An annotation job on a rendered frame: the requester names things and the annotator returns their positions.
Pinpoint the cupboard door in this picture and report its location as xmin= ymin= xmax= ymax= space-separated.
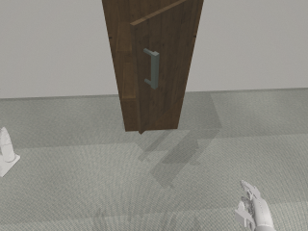
xmin=130 ymin=0 xmax=200 ymax=134

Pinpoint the handle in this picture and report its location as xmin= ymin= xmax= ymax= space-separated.
xmin=143 ymin=48 xmax=160 ymax=89

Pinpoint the robot right hand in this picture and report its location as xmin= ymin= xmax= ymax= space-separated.
xmin=235 ymin=180 xmax=274 ymax=231

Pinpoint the robot left hand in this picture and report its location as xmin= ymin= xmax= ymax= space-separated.
xmin=0 ymin=102 xmax=20 ymax=178

